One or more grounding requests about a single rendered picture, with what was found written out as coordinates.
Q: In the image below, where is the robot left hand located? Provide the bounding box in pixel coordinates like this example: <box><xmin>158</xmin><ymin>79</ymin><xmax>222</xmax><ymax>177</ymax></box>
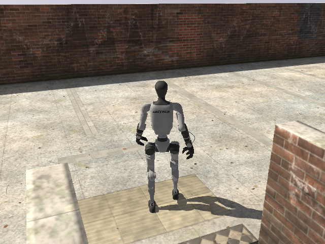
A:
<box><xmin>136</xmin><ymin>136</ymin><xmax>148</xmax><ymax>146</ymax></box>

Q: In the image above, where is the humanoid robot torso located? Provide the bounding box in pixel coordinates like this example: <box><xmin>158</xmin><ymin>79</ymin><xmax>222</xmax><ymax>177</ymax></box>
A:
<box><xmin>150</xmin><ymin>101</ymin><xmax>174</xmax><ymax>153</ymax></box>

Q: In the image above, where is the robot right hand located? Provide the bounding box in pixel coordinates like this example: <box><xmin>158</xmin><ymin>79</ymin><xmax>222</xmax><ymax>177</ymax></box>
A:
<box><xmin>182</xmin><ymin>146</ymin><xmax>194</xmax><ymax>159</ymax></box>

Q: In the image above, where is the left robot forearm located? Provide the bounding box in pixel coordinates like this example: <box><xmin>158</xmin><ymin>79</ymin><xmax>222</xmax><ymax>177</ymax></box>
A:
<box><xmin>136</xmin><ymin>123</ymin><xmax>143</xmax><ymax>139</ymax></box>

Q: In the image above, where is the right robot upper arm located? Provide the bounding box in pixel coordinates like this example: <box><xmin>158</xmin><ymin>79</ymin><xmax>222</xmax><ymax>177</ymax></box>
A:
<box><xmin>172</xmin><ymin>103</ymin><xmax>186</xmax><ymax>132</ymax></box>

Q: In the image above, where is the right robot forearm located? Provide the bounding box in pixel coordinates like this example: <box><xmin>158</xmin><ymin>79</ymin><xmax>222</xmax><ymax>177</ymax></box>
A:
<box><xmin>181</xmin><ymin>124</ymin><xmax>192</xmax><ymax>147</ymax></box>

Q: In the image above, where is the robot right foot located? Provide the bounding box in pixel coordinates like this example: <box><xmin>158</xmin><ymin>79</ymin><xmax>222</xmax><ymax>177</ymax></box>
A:
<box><xmin>172</xmin><ymin>189</ymin><xmax>179</xmax><ymax>200</ymax></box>

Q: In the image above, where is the left robot upper arm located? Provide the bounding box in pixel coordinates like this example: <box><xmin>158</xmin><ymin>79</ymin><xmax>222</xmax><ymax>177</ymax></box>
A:
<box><xmin>138</xmin><ymin>103</ymin><xmax>151</xmax><ymax>131</ymax></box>

